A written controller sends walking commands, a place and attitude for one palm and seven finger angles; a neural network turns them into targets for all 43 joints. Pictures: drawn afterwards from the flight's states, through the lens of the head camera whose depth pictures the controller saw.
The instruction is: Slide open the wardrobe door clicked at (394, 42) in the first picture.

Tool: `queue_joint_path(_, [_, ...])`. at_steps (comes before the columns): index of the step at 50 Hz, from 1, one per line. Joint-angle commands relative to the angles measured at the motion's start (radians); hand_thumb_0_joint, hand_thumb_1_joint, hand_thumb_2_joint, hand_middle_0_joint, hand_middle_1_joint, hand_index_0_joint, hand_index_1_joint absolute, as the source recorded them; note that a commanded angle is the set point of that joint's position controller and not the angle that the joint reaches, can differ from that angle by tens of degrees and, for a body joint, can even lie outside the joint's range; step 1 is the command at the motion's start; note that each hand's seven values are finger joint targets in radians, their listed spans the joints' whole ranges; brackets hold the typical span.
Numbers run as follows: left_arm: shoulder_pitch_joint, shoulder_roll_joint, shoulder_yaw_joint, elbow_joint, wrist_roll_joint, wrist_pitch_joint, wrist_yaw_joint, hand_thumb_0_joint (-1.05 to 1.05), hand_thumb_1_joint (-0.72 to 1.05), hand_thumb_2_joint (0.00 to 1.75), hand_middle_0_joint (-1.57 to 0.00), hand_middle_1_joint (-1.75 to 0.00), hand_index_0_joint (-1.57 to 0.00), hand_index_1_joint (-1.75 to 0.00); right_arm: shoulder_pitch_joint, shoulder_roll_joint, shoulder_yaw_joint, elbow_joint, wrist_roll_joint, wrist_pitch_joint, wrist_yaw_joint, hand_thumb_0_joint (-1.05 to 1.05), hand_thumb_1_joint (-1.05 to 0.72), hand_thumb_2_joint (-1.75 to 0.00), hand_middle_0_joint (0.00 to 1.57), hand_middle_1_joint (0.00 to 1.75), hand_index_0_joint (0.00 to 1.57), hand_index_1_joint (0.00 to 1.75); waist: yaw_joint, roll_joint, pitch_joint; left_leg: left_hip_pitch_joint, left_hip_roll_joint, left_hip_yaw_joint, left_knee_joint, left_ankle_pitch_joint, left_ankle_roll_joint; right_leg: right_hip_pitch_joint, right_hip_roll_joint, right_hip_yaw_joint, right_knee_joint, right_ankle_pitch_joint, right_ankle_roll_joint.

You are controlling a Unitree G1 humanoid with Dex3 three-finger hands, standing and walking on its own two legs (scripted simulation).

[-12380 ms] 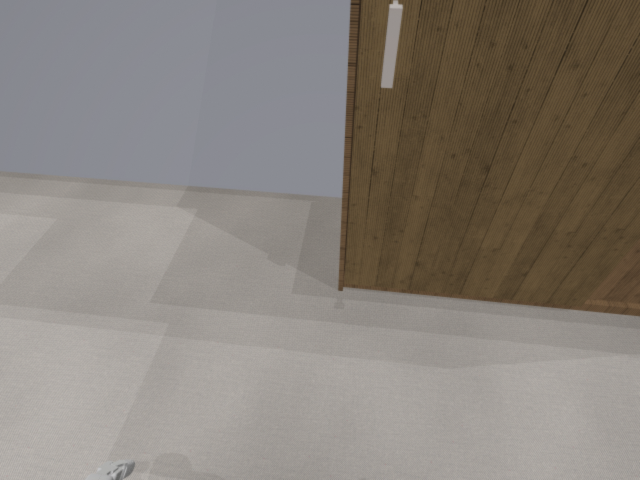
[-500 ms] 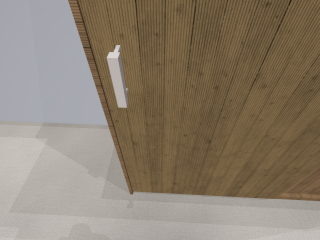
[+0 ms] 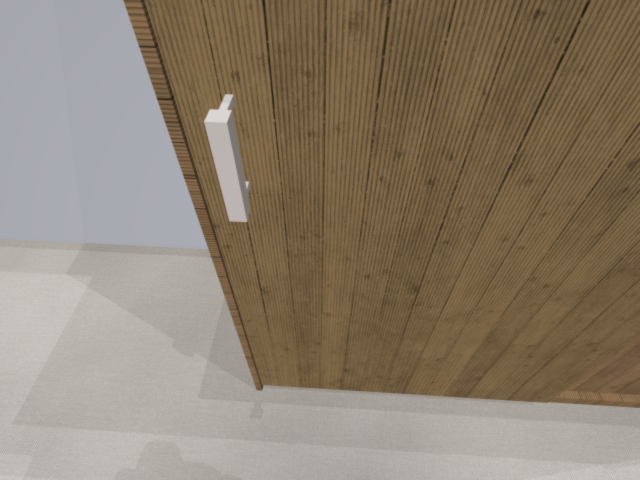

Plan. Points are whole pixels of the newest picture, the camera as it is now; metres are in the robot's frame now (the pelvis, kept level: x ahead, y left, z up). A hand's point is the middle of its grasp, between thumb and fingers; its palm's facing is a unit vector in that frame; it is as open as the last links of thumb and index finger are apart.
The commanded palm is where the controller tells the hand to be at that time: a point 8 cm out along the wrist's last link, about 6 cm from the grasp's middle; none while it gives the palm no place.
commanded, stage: look again from close up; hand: left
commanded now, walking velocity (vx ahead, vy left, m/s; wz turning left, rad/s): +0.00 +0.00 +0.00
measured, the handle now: (234, 160) +0.46 +0.15 +0.16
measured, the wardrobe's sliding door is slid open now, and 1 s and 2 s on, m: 0.00 0.00 0.00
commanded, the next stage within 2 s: raise the hand with hooked fingers in 0.58 s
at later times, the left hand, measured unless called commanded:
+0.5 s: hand out of the picture +0.00 +0.18 -0.17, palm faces +0.02 -0.98 -0.21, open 7.4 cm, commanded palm none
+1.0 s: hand (163, 433) +0.17 +0.19 +0.02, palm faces -0.01 -1.00 -0.02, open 8.1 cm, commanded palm +0.10 +0.25 -0.02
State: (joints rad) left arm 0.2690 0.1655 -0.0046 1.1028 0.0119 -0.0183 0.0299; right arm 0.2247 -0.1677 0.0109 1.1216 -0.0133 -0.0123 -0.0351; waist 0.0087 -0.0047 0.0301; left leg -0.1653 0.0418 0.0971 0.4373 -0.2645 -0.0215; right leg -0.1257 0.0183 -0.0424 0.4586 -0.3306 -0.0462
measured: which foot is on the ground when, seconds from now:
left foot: down 0.00-1.00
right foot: down 0.00-1.00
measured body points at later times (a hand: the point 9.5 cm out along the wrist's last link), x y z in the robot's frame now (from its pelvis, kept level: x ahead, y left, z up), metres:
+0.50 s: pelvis -0.01 +0.00 +0.00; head +0.01 -0.01 +0.45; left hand +0.00 +0.23 -0.15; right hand +0.02 -0.23 -0.16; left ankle -0.02 +0.13 -0.74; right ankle -0.05 -0.08 -0.74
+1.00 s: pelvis -0.06 +0.01 -0.03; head -0.05 +0.00 +0.42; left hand +0.16 +0.24 +0.03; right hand +0.14 -0.25 -0.09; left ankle -0.02 +0.13 -0.74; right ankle -0.05 -0.08 -0.74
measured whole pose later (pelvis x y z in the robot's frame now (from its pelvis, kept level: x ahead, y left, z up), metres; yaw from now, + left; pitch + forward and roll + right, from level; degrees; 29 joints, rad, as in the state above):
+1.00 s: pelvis -0.06 +0.01 -0.03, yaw +1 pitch +5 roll +1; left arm 0.29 0.19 0.16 0.20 -0.26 -0.47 -0.30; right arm 0.16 -0.25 -0.04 0.64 0.02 -0.24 -0.03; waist -0.02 -0.01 -0.09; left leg -0.52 0.03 0.07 0.75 -0.32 0.00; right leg -0.48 -0.01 -0.05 0.81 -0.42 -0.04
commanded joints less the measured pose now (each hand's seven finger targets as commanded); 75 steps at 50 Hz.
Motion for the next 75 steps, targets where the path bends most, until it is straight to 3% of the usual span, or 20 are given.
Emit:
queue_joint_path(1, [0.059, 0.128, 0.024, -0.032, 0.003, -0.016, 0.011, 0.0, 0.9, 0.9, -0.2, -0.3, -0.2, -0.3, 0.052, -0.096, -0.018, -0.031, 0.0, -0.017, -0.004, 0.0, -0.9, -0.9, 0.2, 0.3, 0.2, 0.3, -0.002, -0.016, -0.007, 0.037, 0.08, -0.067, -0.034, 0.265, 0.042, -0.021, -0.13, 0.105, -0.066, 0.465, -0.002])
queue_joint_path(33, [0.049, 0.147, 0.025, -0.027, 0.001, -0.017, 0.006, 0.0, 0.9, 0.9, -0.2, -0.3, -0.2, -0.3, 0.039, -0.112, -0.021, -0.019, -0.001, -0.014, 0.0, 0.0, -0.9, -0.9, 0.2, 0.3, 0.2, 0.3, 0.001, -0.014, 0.001, 0.037, 0.083, -0.068, -0.063, 0.194, 0.035, -0.035, -0.136, 0.12, -0.114, 0.372, 0.002])
queue_joint_path(34, [0.154, 0.113, 0.022, 0.01, 0.012, -0.035, 0.054, 0.0, 0.9, 0.9, -0.2, -0.3, -0.2, -0.3, -0.037, -0.116, -0.031, -0.089, 0.009, -0.021, 0.005, 0.0, -0.9, -0.9, 0.2, 0.3, 0.2, 0.3, 0.021, 0.014, 0.037, -0.052, 0.074, -0.006, 0.2, 0.213, 0.009, -0.059, -0.217, 0.204, -0.091, 0.912, 0.08])
queue_joint_path(35, [-0.619, 0.359, 0.132, -1.52, -0.204, -0.255, 0.029, 0.0, 0.88, 0.89, -0.2, -0.32, -0.2, -0.32, 0.004, -0.268, -0.038, -0.418, 0.066, -0.169, -0.039, 0.0, -0.9, -0.9, 0.2, 0.3, 0.2, 0.3, -0.087, 0.171, -0.46, 0.193, -0.042, -0.062, 0.011, 0.36, 0.058, 0.06, -0.116, 0.108, 0.009, 0.77, 0.015])
queue_joint_path(36, [-0.435, 0.416, 0.207, -1.451, -0.149, -0.232, 0.068, 0.0, 0.85, 0.88, -0.2, -0.33, -0.2, -0.33, -0.071, -0.171, -0.006, -0.4, 0.06, -0.235, -0.073, 0.0, -0.9, -0.9, 0.2, 0.3, 0.2, 0.3, -0.019, 0.312, -0.315, 0.248, -0.028, -0.017, 0.016, 0.422, 0.057, -0.011, -0.066, 0.111, 0.017, 0.546, 0.007])
queue_joint_path(37, [-0.147, 0.233, 0.088, -1.255, -0.129, -0.192, 0.08, 0.0, 0.83, 0.87, -0.21, -0.34, -0.21, -0.34, -0.024, -0.204, -0.029, -0.367, 0.027, -0.269, -0.072, 0.0, -0.9, -0.9, 0.2, 0.3, 0.2, 0.3, -0.005, 0.336, -0.382, 0.226, -0.007, -0.063, -0.003, 0.47, 0.046, -0.013, -0.053, 0.047, 0.037, 0.359, 0.001])
queue_joint_path(38, [0.147, 0.01, -0.007, -0.981, -0.153, -0.089, 0.079, 0.0, 0.81, 0.86, -0.21, -0.36, -0.21, -0.36, -0.019, -0.141, -0.027, -0.346, 0.062, -0.275, -0.063, 0.0, -0.9, -0.9, 0.2, 0.3, 0.2, 0.3, -0.026, 0.149, -0.221, 0.124, 0.008, -0.076, 0.015, 0.434, 0.058, -0.085, -0.043, 0.011, 0.026, 0.332, 0.015])
queue_joint_path(41, [0.033, 0.13, 0.151, -1.105, -0.19, -0.207, 0.004, 0.0, 0.74, 0.83, -0.21, -0.4, -0.21, -0.4, -0.039, -0.207, -0.072, -0.464, 0.051, -0.289, -0.064, 0.0, -0.9, -0.9, 0.2, 0.3, 0.2, 0.3, -0.049, -0.148, -0.087, -0.052, -0.029, -0.084, 0.108, 0.245, 0.058, -0.231, -0.038, -0.027, 0.037, 0.283, 0.046])
queue_joint_path(44, [0.342, 0.01, 0.157, -0.825, -0.244, -0.373, -0.151, 0.0, 0.67, 0.8, -0.22, -0.45, -0.22, -0.45, -0.094, -0.197, -0.085, -0.511, 0.028, -0.282, -0.025, 0.0, -0.9, -0.9, 0.2, 0.3, 0.2, 0.3, 0.035, -0.363, 0.013, -0.345, -0.042, -0.089, 0.2, 0.062, 0.025, -0.369, -0.034, -0.013, 0.136, 0.16, 0.064])
queue_joint_path(46, [0.419, 0.072, 0.223, -0.809, -0.278, -0.478, -0.299, 0.0, 0.62, 0.78, -0.22, -0.48, -0.22, -0.48, -0.11, -0.211, -0.102, -0.57, 0.035, -0.276, 0.006, 0.0, -0.9, -0.9, 0.2, 0.3, 0.2, 0.3, 0.076, -0.253, -0.051, -0.388, -0.059, -0.066, 0.259, 0.06, 0.008, -0.317, -0.056, 0.038, 0.202, 0.221, 0.046])
queue_joint_path(47, [0.394, 0.078, 0.199, -0.844, -0.295, -0.51, -0.381, 0.0, 0.6, 0.77, -0.22, -0.5, -0.22, -0.5, -0.123, -0.226, -0.099, -0.613, 0.034, -0.275, 0.019, 0.0, -0.9, -0.9, 0.2, 0.3, 0.2, 0.3, 0.062, -0.157, -0.092, -0.382, -0.07, -0.055, 0.288, 0.072, 0.004, -0.3, -0.069, 0.049, 0.23, 0.265, 0.037])
queue_joint_path(49, [0.3, 0.161, 0.252, -0.907, -0.302, -0.477, -0.444, 0.0, 0.55, 0.75, -0.22, -0.53, -0.22, -0.53, -0.144, -0.227, -0.097, -0.687, 0.053, -0.267, 0.019, 0.0, -0.9, -0.9, 0.2, 0.3, 0.2, 0.3, 0.07, -0.066, -0.171, -0.411, -0.083, -0.027, 0.326, 0.031, 0.018, -0.312, -0.073, 0.072, 0.235, 0.164, 0.034])
queue_joint_path(53, [-0.008, 0.22, 0.309, -1.219, -0.355, -0.463, -0.392, 0.0, 0.46, 0.71, -0.23, -0.58, -0.23, -0.58, -0.125, -0.205, -0.083, -0.767, 0.052, -0.26, -0.019, 0.0, -0.9, -0.9, 0.2, 0.3, 0.2, 0.3, 0.024, 0.03, -0.233, -0.393, -0.072, -0.043, 0.358, -0.099, 0.041, -0.412, -0.056, 0.116, 0.185, -0.192, 0.043])
queue_joint_path(56, [-0.256, 0.226, 0.261, -1.492, -0.335, -0.569, -0.298, 0.0, 0.39, 0.68, -0.24, -0.63, -0.24, -0.63, -0.073, -0.189, -0.064, -0.73, 0.036, -0.283, -0.036, 0.0, -0.9, -0.9, 0.2, 0.3, 0.2, 0.3, -0.038, 0.096, -0.264, -0.314, -0.04, -0.098, 0.37, -0.119, 0.053, -0.473, -0.029, 0.098, 0.216, -0.211, 0.029])
queue_joint_path(58, [-0.192, 0.178, 0.175, -1.508, -0.299, -0.607, -0.28, 0.0, 0.34, 0.66, -0.24, -0.66, -0.24, -0.66, -0.047, -0.193, -0.049, -0.699, 0.037, -0.306, -0.045, 0.0, -0.9, -0.9, 0.2, 0.3, 0.2, 0.3, -0.055, 0.162, -0.243, -0.271, -0.028, -0.122, 0.35, -0.129, 0.057, -0.5, -0.014, 0.054, 0.245, -0.167, 0.014])
queue_joint_path(63, [-0.186, 0.21, 0.104, -1.298, -0.269, -0.46, -0.36, 0.0, 0.22, 0.61, -0.25, -0.74, -0.25, -0.74, -0.045, -0.227, -0.021, -0.663, 0.057, -0.327, -0.067, 0.0, -0.9, -0.9, 0.2, 0.3, 0.2, 0.3, -0.085, 0.11, -0.118, -0.319, -0.022, -0.166, 0.279, -0.217, 0.058, -0.483, -0.008, 0.022, 0.213, -0.156, 0.024])
queue_joint_path(66, [-0.068, 0.294, 0.244, -1.099, -0.273, -0.261, -0.395, 0.0, 0.15, 0.58, -0.25, -0.78, -0.25, -0.78, -0.064, -0.228, -0.025, -0.679, 0.072, -0.303, -0.073, 0.0, -0.9, -0.9, 0.2, 0.3, 0.2, 0.3, -0.001, 0.005, -0.13, -0.353, -0.027, -0.158, 0.227, -0.208, 0.051, -0.397, -0.015, 0.025, 0.161, -0.181, 0.028])
queue_joint_path(69, [-0.056, 0.301, 0.336, -1.241, -0.344, -0.149, -0.375, 0.0, 0.08, 0.55, -0.26, -0.82, -0.26, -0.82, -0.115, -0.201, -0.013, -0.735, 0.071, -0.291, -0.07, 0.0, -0.9, -0.9, 0.2, 0.3, 0.2, 0.3, 0.057, 0.023, -0.254, -0.27, -0.035, -0.141, 0.191, -0.097, 0.046, -0.279, -0.022, -0.009, 0.159, -0.079, 0.032])
queue_joint_path(71, [-0.041, 0.329, 0.432, -1.316, -0.386, -0.144, -0.331, 0.0, 0.04, 0.53, -0.26, -0.86, -0.26, -0.86, -0.117, -0.186, -0.006, -0.732, 0.058, -0.297, -0.062, 0.0, -0.9, -0.9, 0.2, 0.3, 0.2, 0.3, 0.084, -0.003, -0.305, -0.23, -0.028, -0.148, 0.183, 0.01, 0.041, -0.219, -0.007, -0.035, 0.177, 0.029, 0.027])
queue_joint_path(75, [-0.079, 0.274, 0.377, -1.435, -0.373, -0.226, -0.283, 0.0, -0.06, 0.49, -0.27, -0.92, -0.27, -0.92, -0.074, -0.189, -0.008, -0.706, 0.051, -0.321, -0.038, 0.0, -0.9, -0.9, 0.2, 0.3, 0.2, 0.3, 0.043, 0.055, -0.255, -0.166, -0.016, -0.135, 0.17, 0.079, 0.031, -0.274, 0.007, -0.047, 0.175, 0.098, 0.026])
